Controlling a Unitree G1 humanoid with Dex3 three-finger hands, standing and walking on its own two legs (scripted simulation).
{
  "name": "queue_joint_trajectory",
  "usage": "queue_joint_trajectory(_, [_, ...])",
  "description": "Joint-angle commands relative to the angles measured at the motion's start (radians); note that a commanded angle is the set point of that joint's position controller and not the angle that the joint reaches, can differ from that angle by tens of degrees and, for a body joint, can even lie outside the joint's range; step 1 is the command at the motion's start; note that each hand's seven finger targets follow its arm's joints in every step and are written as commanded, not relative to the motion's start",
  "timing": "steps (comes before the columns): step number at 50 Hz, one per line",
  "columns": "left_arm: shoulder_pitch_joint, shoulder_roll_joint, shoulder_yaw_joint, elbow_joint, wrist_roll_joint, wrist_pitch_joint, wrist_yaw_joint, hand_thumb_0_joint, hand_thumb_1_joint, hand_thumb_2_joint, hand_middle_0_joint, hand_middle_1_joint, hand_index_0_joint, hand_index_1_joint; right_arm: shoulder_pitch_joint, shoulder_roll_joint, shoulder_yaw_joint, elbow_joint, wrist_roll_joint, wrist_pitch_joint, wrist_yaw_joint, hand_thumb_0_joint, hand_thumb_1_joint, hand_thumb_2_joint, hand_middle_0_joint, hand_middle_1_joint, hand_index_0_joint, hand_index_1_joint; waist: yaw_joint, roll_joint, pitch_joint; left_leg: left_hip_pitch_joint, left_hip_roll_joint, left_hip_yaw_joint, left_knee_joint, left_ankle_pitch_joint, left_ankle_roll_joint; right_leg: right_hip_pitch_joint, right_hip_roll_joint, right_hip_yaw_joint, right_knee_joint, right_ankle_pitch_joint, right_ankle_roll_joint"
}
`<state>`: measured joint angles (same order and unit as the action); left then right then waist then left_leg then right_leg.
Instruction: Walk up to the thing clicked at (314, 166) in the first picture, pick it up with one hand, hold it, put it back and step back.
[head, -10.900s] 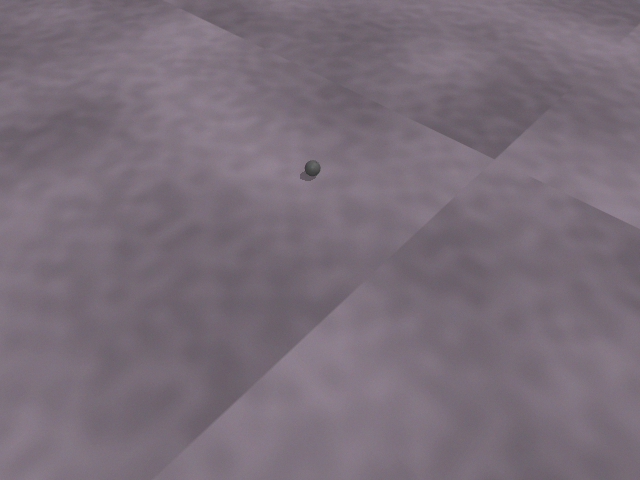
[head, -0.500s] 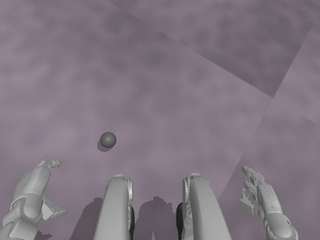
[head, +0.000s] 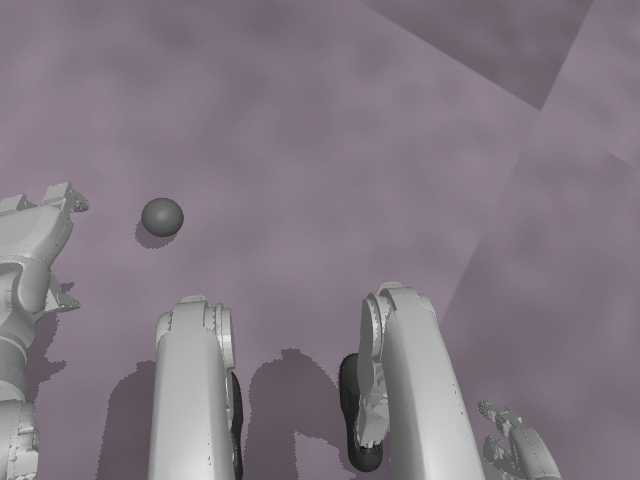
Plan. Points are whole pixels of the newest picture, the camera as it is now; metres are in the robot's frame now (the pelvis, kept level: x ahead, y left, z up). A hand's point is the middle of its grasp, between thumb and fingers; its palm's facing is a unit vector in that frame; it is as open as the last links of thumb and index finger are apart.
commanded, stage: rise first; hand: left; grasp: from above
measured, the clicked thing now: (162, 217) +0.51 +0.25 -0.36
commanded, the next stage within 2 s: none
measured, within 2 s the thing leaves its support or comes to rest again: neither
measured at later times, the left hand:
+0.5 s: hand (87, 237) +0.43 +0.31 -0.20, palm faces -0.46 -0.04 -0.89, open 14.1 cm
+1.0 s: hand (100, 231) +0.45 +0.31 -0.24, palm faces -0.45 -0.05 -0.89, open 13.9 cm
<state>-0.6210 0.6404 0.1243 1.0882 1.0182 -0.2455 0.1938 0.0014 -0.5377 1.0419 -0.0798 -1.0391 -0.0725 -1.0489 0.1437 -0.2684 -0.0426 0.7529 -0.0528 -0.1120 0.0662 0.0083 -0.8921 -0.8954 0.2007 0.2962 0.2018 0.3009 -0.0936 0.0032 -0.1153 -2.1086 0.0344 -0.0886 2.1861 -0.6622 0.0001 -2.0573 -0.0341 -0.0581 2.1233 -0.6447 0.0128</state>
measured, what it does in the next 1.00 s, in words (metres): lowers itself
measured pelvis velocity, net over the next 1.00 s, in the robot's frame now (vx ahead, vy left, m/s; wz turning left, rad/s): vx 0.01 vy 0.00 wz -0.04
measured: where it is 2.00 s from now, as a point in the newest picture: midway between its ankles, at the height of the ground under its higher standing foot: (294, 441)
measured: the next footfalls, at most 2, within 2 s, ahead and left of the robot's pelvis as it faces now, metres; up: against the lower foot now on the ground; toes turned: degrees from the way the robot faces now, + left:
none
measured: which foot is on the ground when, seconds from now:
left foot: down 0.00-1.00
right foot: down 0.00-1.00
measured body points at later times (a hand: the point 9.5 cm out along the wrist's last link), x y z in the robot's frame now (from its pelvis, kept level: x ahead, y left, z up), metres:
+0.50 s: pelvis +0.00 +0.01 -0.04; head +0.23 +0.07 +0.34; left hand +0.45 +0.31 -0.15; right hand +0.08 -0.27 -0.16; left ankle +0.09 +0.12 -0.36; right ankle +0.11 -0.13 -0.36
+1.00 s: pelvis +0.01 +0.00 -0.06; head +0.26 +0.06 +0.31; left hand +0.47 +0.31 -0.19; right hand +0.08 -0.28 -0.17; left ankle +0.09 +0.12 -0.36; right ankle +0.11 -0.13 -0.36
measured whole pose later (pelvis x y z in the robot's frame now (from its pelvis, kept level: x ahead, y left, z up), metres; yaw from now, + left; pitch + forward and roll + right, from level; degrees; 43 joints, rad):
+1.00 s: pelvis +0.01 +0.00 -0.06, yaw -2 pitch +35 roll -7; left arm -0.85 0.74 0.14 1.37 1.28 -0.26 0.41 0.00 -0.50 0.99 -0.07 -1.06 -0.09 -1.04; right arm 0.13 -0.27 0.01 0.76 -0.15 -0.06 0.14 0.00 -0.90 -0.90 0.20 0.30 0.20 0.30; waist -0.19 -0.03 -0.05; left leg -2.29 0.03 -0.11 2.39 -0.71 0.01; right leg -2.23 -0.03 -0.07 2.31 -0.69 0.03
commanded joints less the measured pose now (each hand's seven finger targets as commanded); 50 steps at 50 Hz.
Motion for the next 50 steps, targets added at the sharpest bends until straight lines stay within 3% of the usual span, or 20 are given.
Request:
queue_joint_trajectory(1, [-0.279,0.275,0.043,-0.069,0.067,-0.023,0.087,0.0,-0.554,1.035,-0.062,-1.0,-0.054,-1.009,0.133,-0.219,-0.068,-0.057,0.002,0.005,0.0,0.0,-0.897,-0.903,0.2,0.3,0.2,0.3,-0.004,0.189,-0.595,0.455,-0.04,0.035,-0.266,0.062,0.018,0.213,0.041,-0.054,-0.201,0.056,-0.054])
queue_joint_trajectory(6, [-0.359,0.295,0.037,-0.007,0.133,-0.016,0.146,0.0,-0.549,1.025,-0.058,-1.006,-0.055,-1.009,0.141,-0.235,-0.064,-0.038,-0.018,0.028,0.014,0.0,-0.897,-0.904,0.2,0.3,0.2,0.3,-0.026,0.237,-0.589,0.477,-0.035,0.019,-0.244,0.072,0.015,0.146,0.034,-0.07,-0.155,0.077,-0.049])
queue_joint_trajectory(7, [-0.389,0.283,0.019,-0.002,0.141,-0.016,0.153,0.0,-0.548,1.025,-0.058,-1.005,-0.055,-1.008,0.14,-0.235,-0.065,-0.039,-0.023,0.03,0.017,0.0,-0.897,-0.904,0.2,0.3,0.2,0.3,-0.04,0.228,-0.591,0.463,-0.036,0.017,-0.234,0.058,0.017,0.133,0.034,-0.071,-0.151,0.07,-0.049])
queue_joint_trajectory(11, [-0.432,0.312,0.03,0.026,0.179,-0.007,0.183,0.0,-0.549,1.021,-0.062,-1.002,-0.059,-1.005,0.153,-0.236,-0.059,-0.026,-0.037,0.036,0.024,0.0,-0.899,-0.904,0.2,0.3,0.2,0.3,-0.041,0.258,-0.613,0.469,-0.038,0.021,-0.212,0.084,0.018,0.127,0.031,-0.072,-0.131,0.09,-0.045])
queue_joint_trajectory(13, [-0.445,0.303,0.014,0.059,0.193,-0.002,0.191,0.0,-0.547,1.019,-0.062,-1.005,-0.06,-1.007,0.157,-0.239,-0.058,-0.022,-0.041,0.039,0.028,0.0,-0.9,-0.904,0.2,0.3,0.2,0.3,-0.053,0.259,-0.612,0.468,-0.036,0.015,-0.208,0.084,0.016,0.108,0.032,-0.076,-0.117,0.092,-0.048])
queue_joint_trajectory(18, [-0.469,0.32,0.023,0.097,0.222,0.004,0.213,0.0,-0.538,1.002,-0.058,-1.028,-0.066,-1.019,0.161,-0.235,-0.05,-0.017,-0.053,0.044,0.033,0.0,-0.902,-0.904,0.2,0.3,0.2,0.3,-0.056,0.252,-0.622,0.443,-0.04,0.028,-0.169,0.104,0.022,0.106,0.036,-0.073,-0.103,0.108,-0.047])
queue_joint_trajectory(21, [-0.48,0.32,0.015,0.129,0.239,0.002,0.217,0.0,-0.532,0.993,-0.061,-1.036,-0.073,-1.023,0.168,-0.234,-0.041,-0.018,-0.062,0.046,0.04,0.0,-0.903,-0.905,0.2,0.3,0.2,0.3,-0.081,0.23,-0.603,0.404,-0.042,0.034,-0.139,0.12,0.03,0.12,0.037,-0.075,-0.096,0.125,-0.041])
queue_joint_trajectory(23, [-0.488,0.33,0.018,0.135,0.248,-0.004,0.219,0.0,-0.532,0.992,-0.059,-1.048,-0.073,-1.032,0.168,-0.232,-0.037,-0.016,-0.063,0.048,0.041,0.0,-0.904,-0.905,0.2,0.3,0.2,0.3,-0.079,0.225,-0.601,0.385,-0.045,0.04,-0.129,0.125,0.033,0.124,0.039,-0.073,-0.092,0.13,-0.041])
queue_joint_trajectory(33, [-0.51,0.382,0.057,0.156,0.253,-0.03,0.24,0.0,-0.524,0.98,-0.055,-1.064,-0.077,-1.041,0.179,-0.231,-0.031,-0.008,-0.084,0.052,0.049,0.0,-0.904,-0.905,0.2,0.3,0.2,0.3,-0.078,0.219,-0.63,0.334,-0.046,0.064,-0.071,0.133,0.038,0.165,0.048,-0.066,-0.081,0.145,-0.042])
queue_joint_trajectory(35, [-0.494,0.35,0.043,0.165,0.249,-0.028,0.241,0.0,-0.52,0.974,-0.054,-1.071,-0.08,-1.044,0.183,-0.232,-0.032,-0.005,-0.089,0.051,0.053,0.0,-0.905,-0.905,0.2,0.3,0.2,0.3,-0.086,0.233,-0.607,0.359,-0.042,0.054,-0.079,0.136,0.034,0.131,0.043,-0.073,-0.068,0.142,-0.041])
queue_joint_trajectory(37, [-0.527,0.378,0.057,0.134,0.249,-0.031,0.247,0.0,-0.527,0.985,-0.056,-1.059,-0.075,-1.039,0.181,-0.241,-0.038,-0.001,-0.087,0.052,0.052,0.0,-0.904,-0.905,0.2,0.3,0.2,0.3,-0.084,0.257,-0.63,0.375,-0.039,0.043,-0.081,0.141,0.031,0.112,0.045,-0.077,-0.052,0.148,-0.045])
queue_joint_trajectory(42, [-0.496,0.368,0.057,0.132,0.246,-0.023,0.256,0.0,-0.515,0.971,-0.054,-1.073,-0.082,-1.045,0.189,-0.239,-0.036,-0.004,-0.092,0.053,0.056,0.0,-0.904,-0.904,0.2,0.3,0.2,0.3,-0.085,0.257,-0.627,0.372,-0.038,0.054,-0.059,0.17,0.032,0.133,0.045,-0.072,-0.051,0.181,-0.043])
queue_joint_trajectory(45, [-0.51,0.364,0.057,0.137,0.245,-0.017,0.259,0.0,-0.517,0.976,-0.054,-1.061,-0.078,-1.036,0.199,-0.251,-0.034,0.001,-0.094,0.053,0.059,0.0,-0.903,-0.904,0.2,0.3,0.2,0.3,-0.102,0.262,-0.622,0.392,-0.034,0.037,-0.062,0.192,0.028,0.11,0.043,-0.081,-0.036,0.196,-0.04])
queue_joint_trajectory(50, [-0.499,0.37,0.06,0.161,0.241,-0.011,0.261,0.0,-0.538,0.993,-0.062,-1.049,-0.075,-1.036,0.196,-0.246,-0.027,-0.003,-0.093,0.05,0.062,0.0,-0.905,-0.904,0.2,0.3,0.2,0.3,-0.098,0.245,-0.605,0.351,-0.037,0.045,-0.047,0.169,0.033,0.122,0.046,-0.077,-0.042,0.185,-0.042])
